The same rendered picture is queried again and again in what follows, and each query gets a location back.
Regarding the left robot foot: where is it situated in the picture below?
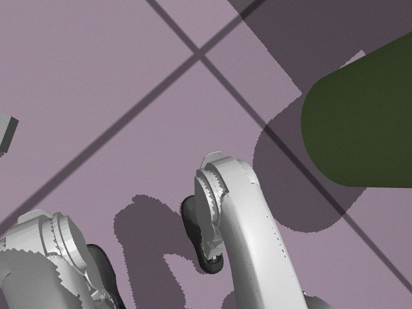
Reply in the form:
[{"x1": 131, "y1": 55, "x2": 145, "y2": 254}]
[{"x1": 87, "y1": 244, "x2": 126, "y2": 309}]

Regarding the right robot foot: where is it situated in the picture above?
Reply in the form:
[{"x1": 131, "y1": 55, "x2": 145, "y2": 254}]
[{"x1": 181, "y1": 195, "x2": 223, "y2": 274}]

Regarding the small box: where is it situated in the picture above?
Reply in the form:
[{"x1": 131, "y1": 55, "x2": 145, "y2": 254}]
[{"x1": 0, "y1": 113, "x2": 19, "y2": 153}]

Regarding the right robot hand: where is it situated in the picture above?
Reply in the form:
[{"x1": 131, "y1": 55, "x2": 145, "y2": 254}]
[{"x1": 302, "y1": 291, "x2": 335, "y2": 309}]

